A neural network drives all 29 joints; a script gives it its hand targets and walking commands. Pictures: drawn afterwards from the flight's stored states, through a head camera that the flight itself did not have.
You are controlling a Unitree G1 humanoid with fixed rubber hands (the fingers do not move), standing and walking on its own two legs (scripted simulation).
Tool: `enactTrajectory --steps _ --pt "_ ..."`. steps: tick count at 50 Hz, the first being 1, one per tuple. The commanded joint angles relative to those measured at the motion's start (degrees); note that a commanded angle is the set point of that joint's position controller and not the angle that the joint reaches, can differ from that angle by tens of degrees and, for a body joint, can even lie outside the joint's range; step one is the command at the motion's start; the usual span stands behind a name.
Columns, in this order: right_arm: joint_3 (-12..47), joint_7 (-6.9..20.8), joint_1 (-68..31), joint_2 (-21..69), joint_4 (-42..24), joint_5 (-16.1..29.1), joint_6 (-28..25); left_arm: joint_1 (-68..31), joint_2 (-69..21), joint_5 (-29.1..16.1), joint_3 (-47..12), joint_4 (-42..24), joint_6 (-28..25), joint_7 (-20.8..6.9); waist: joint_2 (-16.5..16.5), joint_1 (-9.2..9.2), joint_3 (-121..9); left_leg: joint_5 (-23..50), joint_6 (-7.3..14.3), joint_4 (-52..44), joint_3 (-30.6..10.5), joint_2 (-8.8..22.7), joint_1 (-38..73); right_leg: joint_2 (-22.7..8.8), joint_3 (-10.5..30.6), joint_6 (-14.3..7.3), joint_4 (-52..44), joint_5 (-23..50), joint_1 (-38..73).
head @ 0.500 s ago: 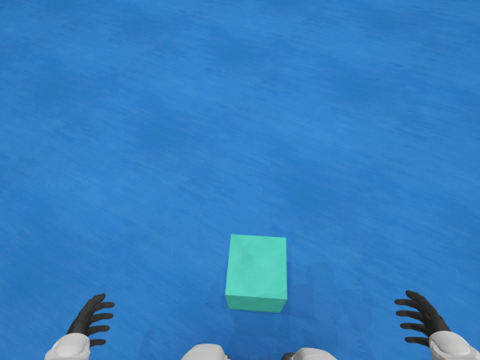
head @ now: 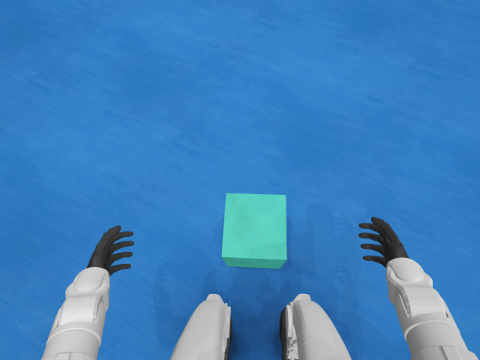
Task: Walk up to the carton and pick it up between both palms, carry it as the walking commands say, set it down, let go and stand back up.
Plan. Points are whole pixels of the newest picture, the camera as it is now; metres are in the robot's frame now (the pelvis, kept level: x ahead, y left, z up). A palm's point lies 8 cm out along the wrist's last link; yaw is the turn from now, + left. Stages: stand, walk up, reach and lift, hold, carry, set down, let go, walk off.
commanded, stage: reach and lift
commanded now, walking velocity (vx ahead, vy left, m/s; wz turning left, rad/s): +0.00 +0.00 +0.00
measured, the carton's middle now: (254, 233) +0.42 +0.01 -0.59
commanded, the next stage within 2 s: none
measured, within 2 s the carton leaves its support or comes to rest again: neither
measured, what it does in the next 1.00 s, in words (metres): lowers itself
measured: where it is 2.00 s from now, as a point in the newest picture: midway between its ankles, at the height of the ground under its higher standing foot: (255, 353)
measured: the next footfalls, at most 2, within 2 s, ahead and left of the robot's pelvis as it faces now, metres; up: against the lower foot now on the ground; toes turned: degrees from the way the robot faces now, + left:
none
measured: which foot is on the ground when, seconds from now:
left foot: down 0.00-1.00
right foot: down 0.00-1.00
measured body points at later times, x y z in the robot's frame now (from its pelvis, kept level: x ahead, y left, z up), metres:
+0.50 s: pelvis -0.05 +0.01 -0.05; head +0.18 +0.01 +0.34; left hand +0.39 +0.23 -0.14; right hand +0.39 -0.20 -0.14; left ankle +0.02 +0.12 -0.68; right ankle +0.04 -0.12 -0.68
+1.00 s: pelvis -0.04 +0.01 -0.08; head +0.25 +0.01 +0.27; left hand +0.45 +0.21 -0.20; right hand +0.43 -0.19 -0.20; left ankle +0.02 +0.12 -0.68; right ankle +0.04 -0.12 -0.68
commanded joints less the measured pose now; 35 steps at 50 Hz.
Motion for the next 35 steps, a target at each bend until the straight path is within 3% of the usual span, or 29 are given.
enactTrajectory --steps 1,3,4,5,6,7,9,10,11,13,15,16,17,18,19,20,22,23,24,25,26,27,29,30,31,32,33,34,35 --pt "-4.4 -0.9 -7.8 -9.6 -3.4 -0.6 -0.6 -12.4 6.7 -1.3 0.7 -6.7 -0.9 0.8 0.9 -1.70 -23.8 17.7 -3.2 -5.5 0.7 -1.4 3.8 2.7 1.1 1.0 -3.2 14.7 12.1" --pt "-4.0 -0.1 -7.7 -7.8 -0.6 1.5 -1.3 -10.7 5.7 -0.6 -0.2 -4.1 -0.6 2.1 2.1 -1.30 -27.8 21.9 -3.3 -4.7 0.2 -2.1 7.8 3.6 -0.6 1.5 -2.0 17.3 8.7" --pt "-5.6 0.5 -14.5 -10.9 -3.9 1.0 -2.3 -14.0 4.3 -1.7 0.0 -2.3 -1.1 2.0 0.0 -1.08 -26.2 18.7 -2.3 -4.4 0.2 -1.1 5.6 3.6 -0.1 1.1 -1.8 12.8 5.2" --pt "-4.6 0.2 -16.7 -8.4 -4.1 2.5 -2.2 -15.4 5.1 -0.4 0.8 -1.7 -1.1 2.3 4.4 0.94 -30.3 18.3 -2.6 -3.1 1.4 -1.9 4.1 3.0 0.6 0.7 -2.6 14.1 8.7" --pt "-4.7 0.4 -20.7 -10.1 -6.8 2.6 -2.8 -20.3 7.4 -2.2 1.6 -4.3 -1.7 2.6 0.0 -0.28 -32.9 16.2 -2.6 -3.9 1.5 -1.5 0.7 3.5 0.8 1.4 -1.8 14.5 9.8" --pt "-4.0 -0.2 -24.4 -9.3 -4.5 2.1 -3.0 -22.7 8.9 -0.3 3.6 -1.6 -2.4 2.7 0.9 2.21 -30.1 12.2 -2.5 -2.6 2.3 -1.5 -3.1 2.2 1.1 1.9 -0.8 11.1 9.7" --pt "-4.3 0.1 -19.6 -7.6 4.7 1.4 -1.0 -20.8 6.6 0.1 1.6 3.0 -0.1 2.9 1.9 -0.40 -27.0 7.5 -3.2 -4.8 2.4 -1.9 -3.7 2.4 -0.7 2.2 -1.9 6.4 5.0" --pt "-4.7 -0.2 -25.6 -7.8 2.1 2.1 -0.9 -29.8 8.1 -1.1 2.2 0.0 -0.1 2.5 -0.8 -1.10 -28.8 2.3 -2.1 -4.4 1.9 -1.9 -5.1 2.8 0.0 2.0 -2.0 1.6 4.7" --pt "-4.5 -0.2 -26.2 -7.4 3.3 2.4 -1.8 -29.7 5.6 -1.2 0.9 0.5 -1.2 2.8 2.5 0.48 -28.7 5.5 -2.6 -4.3 1.9 -2.0 -4.6 2.4 -0.7 1.5 -0.6 3.6 0.2" --pt "-6.5 -1.3 -35.4 -9.1 0.5 1.7 -3.2 -36.9 6.8 -1.9 2.2 2.4 -1.8 2.6 -1.0 0.56 -33.6 4.2 -2.0 -0.9 2.7 -2.0 -8.0 2.1 0.8 1.6 -1.4 3.4 2.4" --pt "-6.1 -0.4 -37.0 -9.2 3.9 2.8 -2.2 -37.8 4.9 -1.0 1.4 2.7 -1.1 3.4 2.2 1.68 -38.4 5.7 -2.7 -1.8 1.9 -1.7 -5.3 3.0 -0.7 1.2 1.6 4.4 -0.7" --pt "-5.9 -1.0 -37.1 -7.2 5.1 3.0 -2.9 -40.1 3.8 -1.8 1.1 5.5 -1.7 3.2 -1.0 -0.99 -37.6 5.5 -2.5 -2.0 2.3 -2.2 -8.7 2.8 -0.1 1.9 -0.8 5.2 0.7" --pt "-6.7 -0.7 -37.4 -9.3 5.2 2.3 -2.8 -41.3 6.6 -1.5 1.7 1.5 -2.1 3.6 0.4 -0.01 -42.6 7.2 -2.6 -1.1 2.6 -2.4 -7.2 3.4 -0.5 1.9 1.3 6.7 3.5" --pt "-7.4 -1.1 -39.7 -7.4 6.1 2.4 -3.9 -44.2 5.4 -1.4 0.6 2.5 -2.9 3.6 1.4 -1.22 -43.3 7.4 -2.9 0.0 2.4 -2.8 -7.3 3.4 -0.3 1.8 1.6 7.1 -1.3" --pt "-6.4 -1.4 -42.0 -7.6 4.8 1.9 -4.5 -45.0 4.9 -1.7 1.9 4.6 -3.3 3.4 0.1 0.01 -40.6 6.5 -2.2 0.5 2.7 -2.9 -9.7 3.4 -0.3 1.7 1.5 5.6 -2.8" --pt "-9.6 -1.4 -41.6 -8.2 7.1 0.5 -5.3 -43.7 2.9 -1.1 1.6 8.1 -3.0 3.6 -0.3 -1.85 -43.4 9.2 -2.5 -0.5 2.1 -2.5 -9.0 3.9 -1.6 2.1 1.6 8.9 -3.6" --pt "-5.9 -2.2 -45.3 -4.1 6.8 3.3 -5.8 -46.6 6.6 0.1 4.9 11.2 -4.0 3.8 -0.3 2.25 -44.9 8.4 -1.9 -0.3 2.5 -3.3 -10.8 3.6 -1.2 2.9 2.6 8.4 -2.7" --pt "-6.4 -2.3 -42.7 -2.9 8.5 4.3 -6.2 -46.2 2.7 -2.4 2.5 9.6 -5.3 2.8 -0.6 -0.70 -48.7 11.0 -2.2 2.0 3.4 -3.3 -13.2 3.7 0.5 2.4 3.0 13.8 1.0" --pt "-7.8 -2.8 -44.0 -3.5 10.2 2.4 -7.0 -49.8 3.8 -0.6 3.2 10.5 -5.8 3.7 -0.9 -0.87 -48.0 10.1 -1.7 1.9 2.9 -3.4 -13.5 3.8 -0.4 2.7 4.2 11.6 -2.9" --pt "-8.3 -2.7 -44.5 -3.2 11.8 2.1 -7.2 -48.3 4.5 0.4 3.5 10.6 -6.2 4.1 1.0 1.01 -47.5 12.0 -2.6 1.4 3.7 -3.4 -13.3 4.2 -1.0 2.5 3.8 11.9 -5.8" --pt "-8.1 -2.9 -42.4 -2.4 14.1 1.8 -7.8 -48.7 3.4 -0.7 3.2 11.8 -7.1 3.7 0.5 -0.64 -48.0 16.3 -2.7 2.3 2.9 -4.1 -11.8 4.5 -0.7 2.1 4.8 16.6 -5.0" --pt "-11.1 -2.9 -48.6 -6.1 8.0 0.4 -10.3 -50.6 -0.8 -3.0 0.5 12.3 -8.1 3.9 -0.5 -3.75 -51.0 16.1 -2.8 2.9 2.3 -3.4 -15.3 5.0 -1.1 1.7 5.0 17.1 -6.8" --pt "-8.4 -3.3 -52.8 -1.5 5.5 1.9 -11.1 -59.5 5.2 -1.0 6.6 8.8 -10.3 4.4 -4.2 0.30 -56.1 15.3 -1.6 5.5 3.3 -4.2 -17.9 4.5 0.1 3.0 6.3 16.5 -7.0" --pt "-11.6 -3.1 -56.9 -5.4 4.9 0.0 -11.2 -61.7 3.5 -1.7 3.2 8.1 -10.3 4.5 0.9 -2.83 -54.4 16.8 -2.3 4.2 2.7 -3.6 -16.6 4.9 -0.1 2.0 6.8 17.1 -10.4" --pt "-8.2 -3.2 -54.9 -1.1 10.1 2.0 -11.2 -60.1 3.3 -0.5 4.4 11.4 -10.5 4.4 2.5 0.96 -53.0 16.4 -2.5 4.3 3.9 -4.4 -18.7 4.2 0.7 2.3 6.2 16.2 -10.3" --pt "-9.8 -4.0 -53.3 -1.3 11.1 0.6 -11.1 -59.1 2.7 0.1 4.3 14.3 -10.4 4.3 0.8 -1.40 -56.3 14.4 -2.5 5.6 4.2 -4.5 -19.0 4.6 0.1 2.4 6.1 16.0 -8.4" --pt "-13.8 -4.6 -50.8 -3.6 15.2 -1.3 -10.6 -56.7 3.5 2.6 5.2 17.3 -9.8 4.7 3.7 -1.47 -52.4 14.1 -3.3 4.2 3.7 -4.0 -19.9 4.7 -0.5 2.3 6.9 14.6 -12.0" --pt "-12.6 -4.0 -52.4 -1.8 10.7 0.1 -11.2 -59.4 4.5 0.8 6.5 15.0 -10.3 4.9 0.0 -0.48 -59.0 17.6 -2.6 5.0 2.5 -4.1 -13.7 5.6 -1.5 2.6 7.1 16.0 -12.5" --pt "-14.5 -4.3 -52.6 -3.6 12.4 -1.6 -11.3 -58.3 1.0 1.1 3.7 12.8 -10.3 5.0 1.6 -2.13 -60.8 18.2 -3.4 5.1 2.7 -3.9 -14.1 5.8 -1.6 2.8 8.0 16.7 -11.5"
